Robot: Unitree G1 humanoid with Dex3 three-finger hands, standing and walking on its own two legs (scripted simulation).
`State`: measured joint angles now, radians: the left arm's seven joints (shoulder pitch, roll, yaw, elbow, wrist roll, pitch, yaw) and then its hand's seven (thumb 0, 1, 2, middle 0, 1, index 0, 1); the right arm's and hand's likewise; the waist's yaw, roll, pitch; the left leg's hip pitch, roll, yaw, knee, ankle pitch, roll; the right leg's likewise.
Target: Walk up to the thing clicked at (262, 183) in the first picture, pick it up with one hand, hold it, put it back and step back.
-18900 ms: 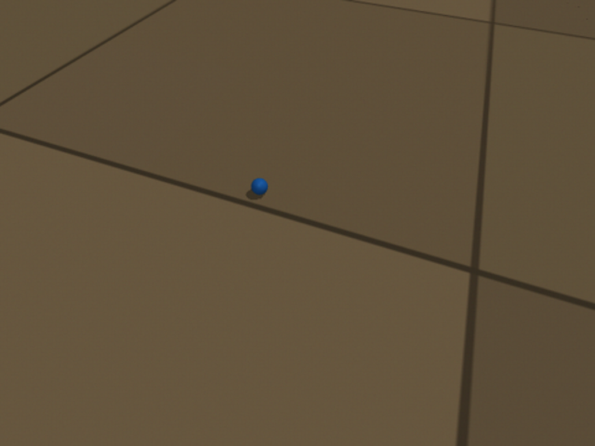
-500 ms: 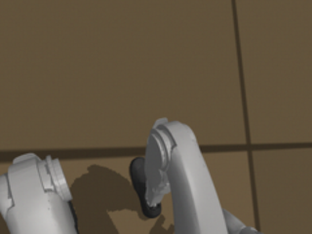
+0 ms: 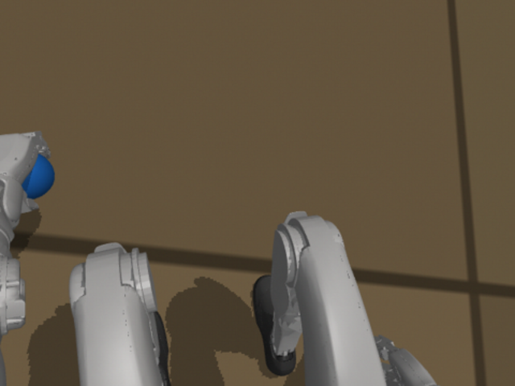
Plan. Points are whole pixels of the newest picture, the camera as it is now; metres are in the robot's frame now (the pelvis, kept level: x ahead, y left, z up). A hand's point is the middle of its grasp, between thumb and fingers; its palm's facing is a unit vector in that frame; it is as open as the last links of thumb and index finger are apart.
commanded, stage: settle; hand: left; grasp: from above
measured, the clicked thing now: (25, 175) +0.45 +0.30 -0.18
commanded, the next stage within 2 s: lift in 0.16 s
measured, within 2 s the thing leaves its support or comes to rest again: neither
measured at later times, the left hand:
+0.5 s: hand out of the picture +0.43 +0.31 -0.11, palm faces -0.46 -0.08 -0.88, open 10.1 cm
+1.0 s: hand out of the picture +0.37 +0.30 +0.05, palm faces -0.42 -0.10 -0.90, open 10.1 cm
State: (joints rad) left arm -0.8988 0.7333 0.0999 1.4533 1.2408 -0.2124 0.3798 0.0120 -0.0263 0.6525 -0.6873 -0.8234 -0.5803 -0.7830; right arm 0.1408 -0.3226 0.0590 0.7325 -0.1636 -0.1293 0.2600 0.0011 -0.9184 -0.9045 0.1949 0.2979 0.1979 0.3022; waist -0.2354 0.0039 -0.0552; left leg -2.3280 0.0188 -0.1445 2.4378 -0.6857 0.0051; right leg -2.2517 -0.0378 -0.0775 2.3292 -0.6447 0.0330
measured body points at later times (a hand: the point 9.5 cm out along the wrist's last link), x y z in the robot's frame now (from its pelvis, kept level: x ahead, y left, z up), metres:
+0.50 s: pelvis -0.01 +0.00 +0.03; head +0.21 +0.06 +0.42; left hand +0.45 +0.31 -0.06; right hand +0.06 -0.27 -0.08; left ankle +0.08 +0.12 -0.29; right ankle +0.11 -0.13 -0.29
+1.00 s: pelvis -0.01 +0.00 +0.14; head +0.16 +0.05 +0.56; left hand +0.39 +0.30 +0.10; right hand +0.14 -0.26 +0.03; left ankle +0.07 +0.12 -0.29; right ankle +0.11 -0.13 -0.29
